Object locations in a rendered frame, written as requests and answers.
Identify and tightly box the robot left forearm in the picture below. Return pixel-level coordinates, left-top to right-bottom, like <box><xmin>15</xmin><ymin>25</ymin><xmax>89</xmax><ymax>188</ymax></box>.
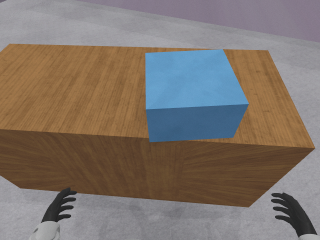
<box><xmin>28</xmin><ymin>221</ymin><xmax>61</xmax><ymax>240</ymax></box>

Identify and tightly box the left robot hand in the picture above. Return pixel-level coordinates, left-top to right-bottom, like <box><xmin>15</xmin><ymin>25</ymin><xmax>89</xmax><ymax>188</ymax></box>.
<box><xmin>41</xmin><ymin>187</ymin><xmax>77</xmax><ymax>223</ymax></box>

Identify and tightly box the pedestal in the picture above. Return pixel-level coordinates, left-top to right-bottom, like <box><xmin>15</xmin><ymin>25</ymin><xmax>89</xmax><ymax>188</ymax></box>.
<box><xmin>0</xmin><ymin>43</ymin><xmax>315</xmax><ymax>208</ymax></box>

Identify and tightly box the right robot hand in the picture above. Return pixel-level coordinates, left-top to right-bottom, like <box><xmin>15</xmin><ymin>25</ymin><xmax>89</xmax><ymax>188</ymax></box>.
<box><xmin>271</xmin><ymin>192</ymin><xmax>318</xmax><ymax>238</ymax></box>

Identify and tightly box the carton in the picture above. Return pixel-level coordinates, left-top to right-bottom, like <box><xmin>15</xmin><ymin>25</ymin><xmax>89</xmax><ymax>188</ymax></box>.
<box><xmin>145</xmin><ymin>49</ymin><xmax>249</xmax><ymax>142</ymax></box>

